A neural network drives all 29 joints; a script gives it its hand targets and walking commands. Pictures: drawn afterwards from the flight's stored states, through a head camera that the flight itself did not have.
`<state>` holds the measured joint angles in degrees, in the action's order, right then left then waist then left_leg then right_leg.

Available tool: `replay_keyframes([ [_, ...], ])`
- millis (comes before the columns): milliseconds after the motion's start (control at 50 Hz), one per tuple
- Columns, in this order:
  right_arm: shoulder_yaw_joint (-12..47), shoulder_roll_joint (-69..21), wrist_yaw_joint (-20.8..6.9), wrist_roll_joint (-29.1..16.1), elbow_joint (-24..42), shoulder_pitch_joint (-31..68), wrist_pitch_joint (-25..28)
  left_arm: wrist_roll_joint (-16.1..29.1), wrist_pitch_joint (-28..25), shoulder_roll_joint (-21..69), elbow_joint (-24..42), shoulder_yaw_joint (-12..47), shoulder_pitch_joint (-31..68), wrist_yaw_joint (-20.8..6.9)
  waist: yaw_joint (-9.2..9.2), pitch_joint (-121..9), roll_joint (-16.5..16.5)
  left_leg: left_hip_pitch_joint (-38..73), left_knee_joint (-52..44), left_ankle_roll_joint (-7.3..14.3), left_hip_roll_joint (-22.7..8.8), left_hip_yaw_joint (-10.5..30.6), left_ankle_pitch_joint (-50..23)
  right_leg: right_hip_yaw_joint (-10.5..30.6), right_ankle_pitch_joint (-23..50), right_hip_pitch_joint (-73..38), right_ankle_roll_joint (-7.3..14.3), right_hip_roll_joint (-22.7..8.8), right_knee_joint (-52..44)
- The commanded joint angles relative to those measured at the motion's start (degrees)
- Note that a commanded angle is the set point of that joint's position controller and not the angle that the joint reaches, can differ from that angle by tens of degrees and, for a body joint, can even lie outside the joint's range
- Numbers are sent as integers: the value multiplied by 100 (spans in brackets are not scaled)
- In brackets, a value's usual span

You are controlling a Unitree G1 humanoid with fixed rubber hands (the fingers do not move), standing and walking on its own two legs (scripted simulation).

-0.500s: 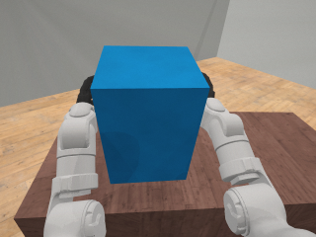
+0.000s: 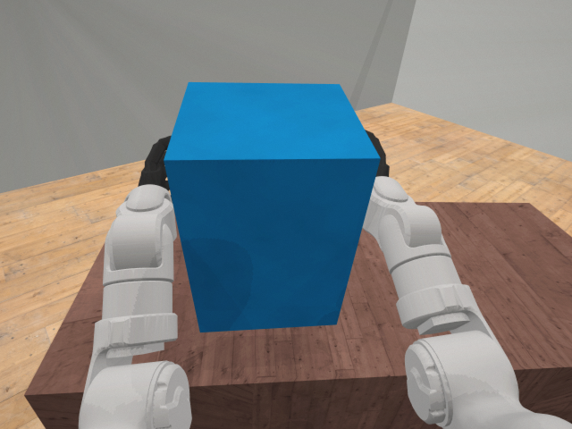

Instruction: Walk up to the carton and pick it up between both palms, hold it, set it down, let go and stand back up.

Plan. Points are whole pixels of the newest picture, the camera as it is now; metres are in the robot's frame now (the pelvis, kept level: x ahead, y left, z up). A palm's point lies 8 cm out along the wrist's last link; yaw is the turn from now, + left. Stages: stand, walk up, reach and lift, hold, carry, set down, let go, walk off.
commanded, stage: hold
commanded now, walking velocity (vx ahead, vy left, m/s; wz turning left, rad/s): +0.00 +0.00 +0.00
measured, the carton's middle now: (267, 212) +0.34 +0.01 +0.21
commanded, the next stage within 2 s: set down in 0.74 s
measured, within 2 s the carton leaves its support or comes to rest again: neither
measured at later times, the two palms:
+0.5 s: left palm (156, 193) +0.35 +0.15 +0.23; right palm (372, 185) +0.36 -0.13 +0.25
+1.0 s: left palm (151, 186) +0.36 +0.16 +0.24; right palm (365, 176) +0.37 -0.13 +0.25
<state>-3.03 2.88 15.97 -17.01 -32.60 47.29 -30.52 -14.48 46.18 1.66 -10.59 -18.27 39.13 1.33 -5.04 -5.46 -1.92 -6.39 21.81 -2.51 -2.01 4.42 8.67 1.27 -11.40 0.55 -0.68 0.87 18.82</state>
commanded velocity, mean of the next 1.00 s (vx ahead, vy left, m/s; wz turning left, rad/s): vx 0.00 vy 0.00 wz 0.00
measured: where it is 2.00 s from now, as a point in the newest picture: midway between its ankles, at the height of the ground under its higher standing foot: outside the picture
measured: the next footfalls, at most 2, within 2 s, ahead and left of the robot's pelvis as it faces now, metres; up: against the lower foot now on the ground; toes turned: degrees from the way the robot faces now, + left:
none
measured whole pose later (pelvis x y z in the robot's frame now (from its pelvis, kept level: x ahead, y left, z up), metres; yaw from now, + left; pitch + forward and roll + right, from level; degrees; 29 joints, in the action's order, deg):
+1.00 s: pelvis +0.00 +0.00 +0.00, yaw +0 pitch -8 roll -1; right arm -6.9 0.8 12.6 -11.0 -39.2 49.3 -20.5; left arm -17.5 36.5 2.6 -16.9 -22.1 42.1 -0.3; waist -4.1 -4.1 -3.2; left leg -4.4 21.3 -2.6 -2.0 4.5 8.8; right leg 1.1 -11.5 -1.4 -0.5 0.8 18.3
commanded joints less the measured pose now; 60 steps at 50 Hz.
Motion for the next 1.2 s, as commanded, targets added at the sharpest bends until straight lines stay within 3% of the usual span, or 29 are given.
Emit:
replay_keyframes([
  [0,2199,-3873,-619,-748,1704,4742,161,930,-485,3336,929,3052,5031,-710,-49,-1897,495,1110,-236,79,419,-415,-975,-271,1034,268,-289,359,-397],
  [720,2186,-3860,-614,-746,1703,4737,146,918,-472,3332,920,3042,5020,-722,-54,-1863,495,1096,-242,77,415,-415,-961,-267,1018,270,-284,361,-398],
  [740,2238,-3810,-581,-556,1571,4790,214,667,-474,3256,330,2838,4692,-805,-201,-1526,163,1136,-292,225,484,-334,-657,-347,963,129,-244,337,-523],
  [820,2022,-3877,-667,-343,1495,5175,608,666,-790,3326,498,2754,5321,-869,-13,-1758,383,1177,-342,168,426,-357,-511,-364,657,322,-204,316,-514],
  [900,1799,-3900,-827,-50,1285,5293,1288,643,-1267,3450,452,2698,5503,-851,144,-2089,620,1456,-247,53,407,-434,-842,-420,828,196,-165,278,-474],
  [980,1050,-3447,-992,706,324,4602,1845,-46,-1540,3033,-775,1786,4428,-1074,223,-1017,351,1181,-509,167,403,-591,-227,-470,243,151,-220,147,-638],
  [1040,870,-3243,-1075,1014,-148,3980,2067,-422,-1585,2798,-1012,1407,3860,-1291,211,-460,162,1119,-674,266,425,-711,-124,-531,207,-30,-285,108,-697],
  [1100,862,-3184,-1068,1167,63,3960,2442,-302,-1746,2908,-678,1676,3949,-1411,38,-685,223,1367,-530,167,443,-752,-748,-661,827,-215,-282,165,-616],
  [1180,1250,-3246,-1025,1138,841,4217,3019,178,-2103,3342,24,2631,4237,-1276,-128,-1578,532,2027,-64,-128,390,-639,-2240,-814,1689,-352,-207,257,-429],
])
